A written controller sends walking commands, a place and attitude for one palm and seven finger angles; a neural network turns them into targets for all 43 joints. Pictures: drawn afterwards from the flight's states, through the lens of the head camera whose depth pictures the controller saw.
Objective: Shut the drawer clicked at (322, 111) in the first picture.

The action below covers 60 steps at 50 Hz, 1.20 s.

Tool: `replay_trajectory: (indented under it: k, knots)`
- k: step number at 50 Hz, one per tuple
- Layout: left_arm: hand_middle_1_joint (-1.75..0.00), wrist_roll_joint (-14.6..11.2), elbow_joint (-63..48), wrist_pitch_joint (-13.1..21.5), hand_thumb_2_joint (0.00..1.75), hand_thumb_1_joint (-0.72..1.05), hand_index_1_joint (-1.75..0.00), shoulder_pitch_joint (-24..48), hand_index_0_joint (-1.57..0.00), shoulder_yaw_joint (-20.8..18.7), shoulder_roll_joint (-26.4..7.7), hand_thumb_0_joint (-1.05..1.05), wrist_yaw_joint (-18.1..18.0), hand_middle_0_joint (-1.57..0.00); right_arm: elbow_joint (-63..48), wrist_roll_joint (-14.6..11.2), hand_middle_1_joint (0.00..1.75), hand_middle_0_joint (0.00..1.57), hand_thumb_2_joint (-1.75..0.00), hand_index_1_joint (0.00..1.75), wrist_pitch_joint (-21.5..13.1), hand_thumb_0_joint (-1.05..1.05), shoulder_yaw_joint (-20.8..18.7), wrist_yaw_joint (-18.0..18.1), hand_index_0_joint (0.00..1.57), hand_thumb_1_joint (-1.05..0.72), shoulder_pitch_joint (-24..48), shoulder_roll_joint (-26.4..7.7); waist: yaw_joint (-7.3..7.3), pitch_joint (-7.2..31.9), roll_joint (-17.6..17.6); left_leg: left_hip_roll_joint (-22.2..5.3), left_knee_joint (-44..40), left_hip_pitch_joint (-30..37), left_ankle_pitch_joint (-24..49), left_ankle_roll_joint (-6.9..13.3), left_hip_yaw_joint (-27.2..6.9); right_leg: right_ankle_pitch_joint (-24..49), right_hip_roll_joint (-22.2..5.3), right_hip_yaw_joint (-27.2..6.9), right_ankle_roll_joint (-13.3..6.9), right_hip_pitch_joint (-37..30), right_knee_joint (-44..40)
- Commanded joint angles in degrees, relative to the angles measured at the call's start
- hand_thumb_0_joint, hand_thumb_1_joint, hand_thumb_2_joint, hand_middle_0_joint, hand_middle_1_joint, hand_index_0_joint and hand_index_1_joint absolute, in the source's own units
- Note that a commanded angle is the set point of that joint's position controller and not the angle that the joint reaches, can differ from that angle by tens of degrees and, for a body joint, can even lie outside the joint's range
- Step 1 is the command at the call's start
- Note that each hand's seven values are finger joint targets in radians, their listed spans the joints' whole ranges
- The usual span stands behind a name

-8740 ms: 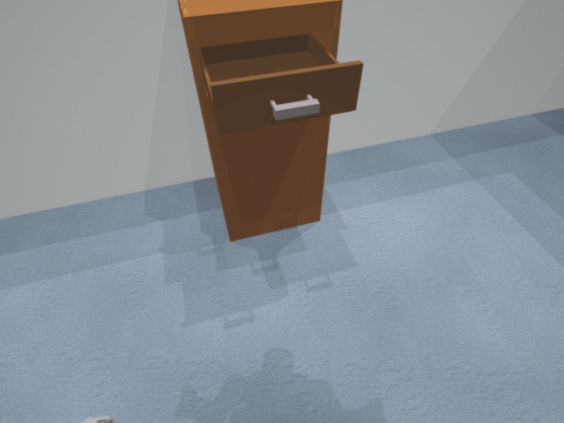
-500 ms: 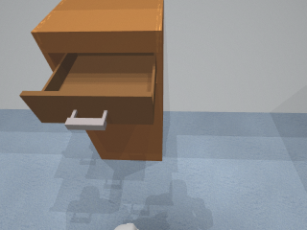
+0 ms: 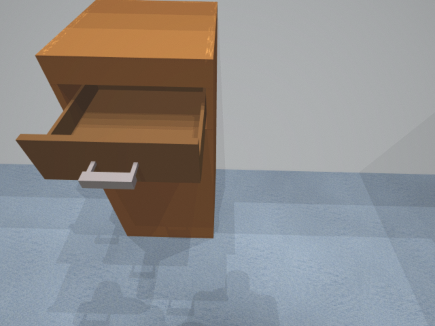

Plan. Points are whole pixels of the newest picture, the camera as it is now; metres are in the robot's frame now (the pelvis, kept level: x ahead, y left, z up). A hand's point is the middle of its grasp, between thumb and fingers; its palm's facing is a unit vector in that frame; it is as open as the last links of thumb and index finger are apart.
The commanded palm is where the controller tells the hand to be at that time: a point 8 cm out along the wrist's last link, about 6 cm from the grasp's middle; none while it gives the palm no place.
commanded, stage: come to a stop and stand still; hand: left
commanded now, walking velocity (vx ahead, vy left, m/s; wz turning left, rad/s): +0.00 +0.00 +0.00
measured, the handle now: (111, 173) +0.42 +0.26 +0.03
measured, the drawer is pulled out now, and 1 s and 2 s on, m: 0.22 0.22 0.22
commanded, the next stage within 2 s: look again from close up in 0.70 s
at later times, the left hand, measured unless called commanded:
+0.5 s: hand out of the picture +0.04 +0.17 -0.17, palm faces +0.02 -0.98 -0.18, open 7.4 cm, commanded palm none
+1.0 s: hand out of the picture +0.05 +0.18 -0.17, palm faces +0.02 -0.98 -0.20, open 7.4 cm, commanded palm none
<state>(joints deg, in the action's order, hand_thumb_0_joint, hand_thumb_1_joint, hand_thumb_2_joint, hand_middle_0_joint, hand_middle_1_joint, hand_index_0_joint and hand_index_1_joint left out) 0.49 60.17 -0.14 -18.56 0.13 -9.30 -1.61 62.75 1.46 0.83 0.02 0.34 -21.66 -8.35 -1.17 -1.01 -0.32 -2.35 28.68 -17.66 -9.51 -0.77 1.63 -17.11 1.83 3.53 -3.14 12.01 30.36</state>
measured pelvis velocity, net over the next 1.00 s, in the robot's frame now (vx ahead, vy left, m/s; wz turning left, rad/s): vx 0.06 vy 0.01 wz -0.01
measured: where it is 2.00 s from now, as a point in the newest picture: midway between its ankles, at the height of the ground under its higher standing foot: outside the picture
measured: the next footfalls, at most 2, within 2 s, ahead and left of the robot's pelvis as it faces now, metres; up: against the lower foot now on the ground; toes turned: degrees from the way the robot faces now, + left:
none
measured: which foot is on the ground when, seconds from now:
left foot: down 0.00-1.00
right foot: down 0.00-1.00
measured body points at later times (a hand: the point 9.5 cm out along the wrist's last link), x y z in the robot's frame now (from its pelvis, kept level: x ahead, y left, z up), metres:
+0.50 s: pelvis +0.05 +0.01 +0.01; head +0.05 +0.01 +0.46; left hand +0.04 +0.22 -0.16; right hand +0.06 -0.22 -0.15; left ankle +0.06 +0.13 -0.73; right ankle +0.00 -0.08 -0.73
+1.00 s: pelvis +0.06 +0.01 +0.01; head +0.06 +0.00 +0.46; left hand +0.05 +0.23 -0.15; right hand +0.07 -0.22 -0.15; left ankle +0.06 +0.13 -0.73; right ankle +0.00 -0.08 -0.73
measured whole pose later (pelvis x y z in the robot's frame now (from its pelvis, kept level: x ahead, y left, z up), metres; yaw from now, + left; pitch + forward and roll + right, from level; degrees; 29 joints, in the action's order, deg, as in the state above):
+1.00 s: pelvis +0.06 +0.01 +0.01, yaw -1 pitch -1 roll +1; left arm 0.6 63.4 0.9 -17.3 0.4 -9.3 -2.1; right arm 65.9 0.8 -0.9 0.9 1.5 -14.0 -9.1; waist 0.5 -1.2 0.9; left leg -1.1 24.2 -10.6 -12.3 -0.7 2.9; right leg -18.8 0.7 2.3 -2.1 4.6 24.5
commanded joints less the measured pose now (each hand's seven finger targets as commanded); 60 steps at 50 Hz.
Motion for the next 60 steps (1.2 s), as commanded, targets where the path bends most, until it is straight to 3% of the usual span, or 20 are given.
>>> replay_trajectory:
  k: [1,10,19,37,49,60]
  knots:
    - [-0.30,-0.07,-1.35,1.54,0.90,0.90,-0.30,-1.45,-0.20,-0.76,-5.83,0.00,-0.15,-0.20,-1.52,-0.46,0.30,0.20,-0.90,0.30,-1.48,0.00,-0.25,0.65,0.20,-0.90,-0.60,-3.95,0.63,-5.62,0.08,-2.03,-5.45,1.94,-6.10,1.80,-3.01,-9.65,-7.40,-9.80,-0.62,7.62,-13.20]
    - [-0.30,0.00,1.47,2.11,0.90,0.90,-0.30,-3.34,-0.20,-0.37,-4.27,0.00,-0.46,-0.20,0.50,-0.93,0.30,0.20,-0.90,0.30,-2.56,0.00,-0.15,1.31,0.20,-0.90,0.76,-4.10,1.17,-2.60,-0.23,-3.23,-6.06,5.20,3.00,2.07,-3.14,6.19,-7.21,-7.81,0.34,1.77,-10.64]
    - [-0.30,0.30,2.23,2.06,0.90,0.90,-0.30,-3.70,-0.20,-0.42,-3.98,0.00,-0.72,-0.20,0.97,-0.97,0.30,0.20,-0.90,0.30,-2.72,0.00,-0.31,1.66,0.20,-0.90,3.35,-4.83,1.27,-2.13,0.66,-3.85,-5.80,8.14,7.95,2.44,-2.83,13.69,-7.35,-7.25,0.99,0.60,-9.48]
    - [-0.30,0.24,1.77,1.84,0.90,0.90,-0.30,-2.22,-0.20,-0.64,-6.34,0.00,-0.64,-0.20,0.61,-0.90,0.30,0.20,-0.90,0.30,-2.48,0.00,-0.02,1.61,0.20,-0.90,6.20,-6.72,1.49,-1.44,0.79,-3.62,-6.55,9.62,9.52,2.34,-2.97,16.51,-7.99,-6.72,1.29,-1.84,-10.03]
    - [-0.30,0.24,1.88,1.65,0.90,0.90,-0.30,-2.85,-0.20,-0.61,-6.00,0.00,-0.67,-0.20,1.28,-0.93,0.30,0.20,-0.90,0.30,-2.25,0.00,0.14,1.65,0.20,-0.90,5.73,-6.37,1.60,-3.09,0.59,-3.38,-7.12,9.01,7.78,2.25,-3.21,13.57,-7.90,-6.52,1.27,-1.37,-11.06]
    - [-0.30,0.18,2.33,1.77,0.90,0.90,-0.30,-4.25,-0.20,-0.60,-5.48,0.00,-0.78,-0.20,1.80,-1.03,0.30,0.20,-0.90,0.30,-2.27,0.00,0.13,1.79,0.20,-0.90,4.72,-5.60,1.59,-2.15,1.27,-3.26,-6.60,9.39,8.67,2.18,-2.96,16.24,-8.12,-6.26,1.29,-2.38,-10.90]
